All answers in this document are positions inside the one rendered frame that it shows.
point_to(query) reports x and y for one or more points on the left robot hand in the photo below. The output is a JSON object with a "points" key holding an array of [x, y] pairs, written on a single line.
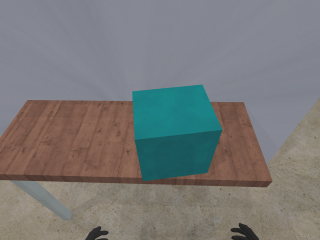
{"points": [[95, 233]]}

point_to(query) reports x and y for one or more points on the table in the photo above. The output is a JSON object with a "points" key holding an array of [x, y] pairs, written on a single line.
{"points": [[93, 141]]}

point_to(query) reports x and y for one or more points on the right robot hand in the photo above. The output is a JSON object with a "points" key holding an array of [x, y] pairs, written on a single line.
{"points": [[245, 230]]}

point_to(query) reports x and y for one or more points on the carton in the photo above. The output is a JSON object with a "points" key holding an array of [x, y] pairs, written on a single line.
{"points": [[176, 131]]}

